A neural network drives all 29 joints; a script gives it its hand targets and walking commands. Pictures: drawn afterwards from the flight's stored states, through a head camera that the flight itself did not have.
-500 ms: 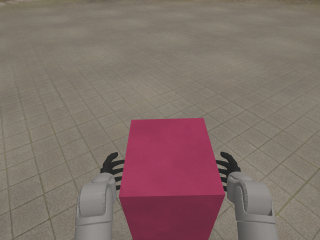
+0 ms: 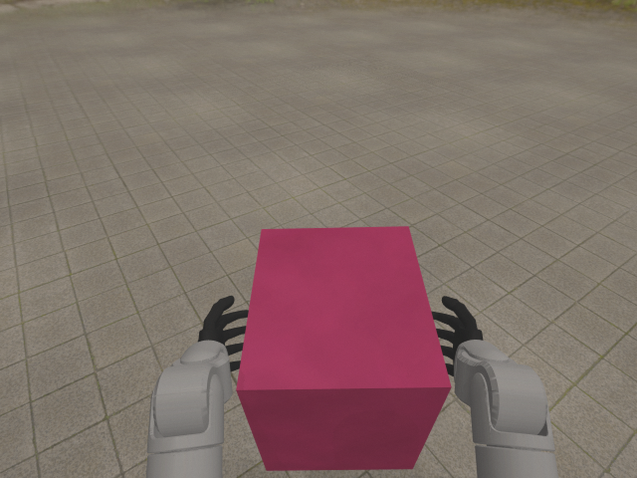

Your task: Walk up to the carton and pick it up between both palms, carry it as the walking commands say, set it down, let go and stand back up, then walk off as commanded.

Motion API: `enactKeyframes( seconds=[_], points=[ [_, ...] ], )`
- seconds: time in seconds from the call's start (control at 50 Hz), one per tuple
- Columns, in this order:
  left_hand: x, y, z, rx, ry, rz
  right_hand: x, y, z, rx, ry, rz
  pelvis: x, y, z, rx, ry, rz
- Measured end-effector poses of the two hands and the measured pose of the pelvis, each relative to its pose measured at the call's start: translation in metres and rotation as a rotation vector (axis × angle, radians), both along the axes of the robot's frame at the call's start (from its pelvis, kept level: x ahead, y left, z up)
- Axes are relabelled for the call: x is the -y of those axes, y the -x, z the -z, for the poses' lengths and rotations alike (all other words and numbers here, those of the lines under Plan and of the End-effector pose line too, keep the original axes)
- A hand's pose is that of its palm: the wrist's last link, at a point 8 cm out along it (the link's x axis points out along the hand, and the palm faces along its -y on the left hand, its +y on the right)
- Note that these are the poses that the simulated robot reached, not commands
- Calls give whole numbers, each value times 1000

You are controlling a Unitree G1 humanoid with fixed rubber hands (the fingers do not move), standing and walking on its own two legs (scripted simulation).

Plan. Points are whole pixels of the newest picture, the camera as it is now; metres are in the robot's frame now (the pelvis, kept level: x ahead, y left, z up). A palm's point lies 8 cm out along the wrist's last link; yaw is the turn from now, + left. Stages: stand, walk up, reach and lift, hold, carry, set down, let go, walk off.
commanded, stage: carry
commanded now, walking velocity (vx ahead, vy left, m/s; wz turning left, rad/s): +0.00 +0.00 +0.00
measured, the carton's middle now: (337, 349) +0.32 +0.00 +0.01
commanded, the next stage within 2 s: hold in 0.96 s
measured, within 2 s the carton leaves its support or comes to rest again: neither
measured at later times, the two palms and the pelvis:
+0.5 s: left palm (193, 401) +0.21 +0.17 +0.05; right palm (454, 399) +0.21 -0.13 +0.06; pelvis -0.05 +0.02 +0.00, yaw +0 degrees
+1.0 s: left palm (204, 397) +0.22 +0.16 +0.05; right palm (461, 404) +0.21 -0.14 +0.05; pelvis -0.05 +0.01 +0.00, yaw +0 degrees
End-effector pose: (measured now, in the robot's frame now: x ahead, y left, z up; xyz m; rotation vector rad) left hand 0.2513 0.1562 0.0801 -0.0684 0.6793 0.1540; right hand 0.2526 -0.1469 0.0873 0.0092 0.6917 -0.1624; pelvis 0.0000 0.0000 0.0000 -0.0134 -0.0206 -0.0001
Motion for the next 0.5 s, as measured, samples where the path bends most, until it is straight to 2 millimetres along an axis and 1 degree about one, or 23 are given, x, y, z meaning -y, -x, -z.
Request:
enactKeyframes(
  seconds=[0.1, 0.24, 0.32, 0.42, 0.5],
  points=[
    [-4, 10, -1, -20, -7, 2, -4, 11, 2, -20, -9, 4, -5, 12, 0, 8, 3, 0],
    [-9, 25, 13, -75, -3, 3, -9, 27, 16, -75, -10, 6, -10, 30, 1, 1, 3, 0],
    [-12, 33, 21, -94, 5, -4, -12, 33, 23, -94, -5, 2, -12, 39, 2, -10, 1, 2],
    [-16, 40, 30, -101, 6, -9, -16, 37, 30, -101, 1, -7, -14, 45, 3, -21, 2, 2],
    [-19, 43, 29, -83, 4, -13, -19, 39, 29, -83, -1, -12, -16, 48, 3, -24, 1, 2]
  ],
)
